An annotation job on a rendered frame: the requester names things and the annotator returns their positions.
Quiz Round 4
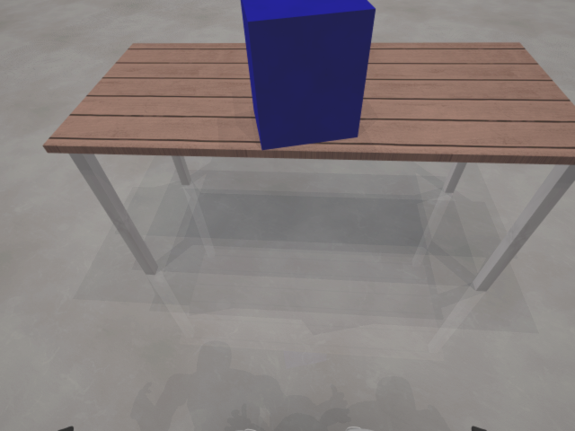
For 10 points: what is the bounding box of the carton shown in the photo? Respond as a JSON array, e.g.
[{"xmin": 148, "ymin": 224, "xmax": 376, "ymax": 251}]
[{"xmin": 241, "ymin": 0, "xmax": 376, "ymax": 150}]

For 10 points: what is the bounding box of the table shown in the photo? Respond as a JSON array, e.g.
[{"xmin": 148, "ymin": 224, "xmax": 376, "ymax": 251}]
[{"xmin": 43, "ymin": 42, "xmax": 575, "ymax": 291}]

